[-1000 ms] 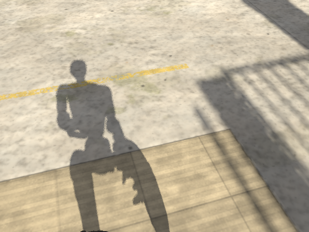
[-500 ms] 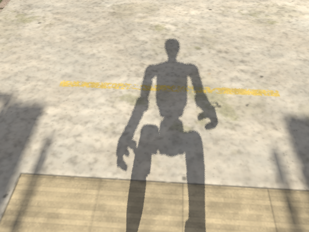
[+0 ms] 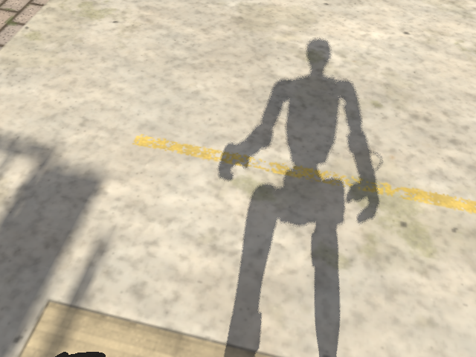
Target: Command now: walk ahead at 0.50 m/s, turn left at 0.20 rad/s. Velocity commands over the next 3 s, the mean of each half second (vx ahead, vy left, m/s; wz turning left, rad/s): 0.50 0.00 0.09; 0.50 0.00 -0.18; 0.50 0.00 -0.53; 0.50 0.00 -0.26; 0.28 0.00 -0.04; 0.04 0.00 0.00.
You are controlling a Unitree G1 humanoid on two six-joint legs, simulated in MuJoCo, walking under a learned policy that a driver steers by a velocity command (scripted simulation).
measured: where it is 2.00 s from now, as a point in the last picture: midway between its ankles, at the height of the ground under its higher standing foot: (293, 191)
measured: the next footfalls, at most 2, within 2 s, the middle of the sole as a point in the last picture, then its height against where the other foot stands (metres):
right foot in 0.20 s outside the picture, level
left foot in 0.74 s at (199, 327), level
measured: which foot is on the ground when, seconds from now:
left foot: down 0.00-0.22, up 0.24-0.72, down 0.74-1.00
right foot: up 0.00-0.18, down 0.20-0.76, up 0.78-1.00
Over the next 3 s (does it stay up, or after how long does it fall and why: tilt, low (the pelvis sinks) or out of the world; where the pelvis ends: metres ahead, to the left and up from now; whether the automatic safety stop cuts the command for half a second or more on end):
stays up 1.25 -0.34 -0.01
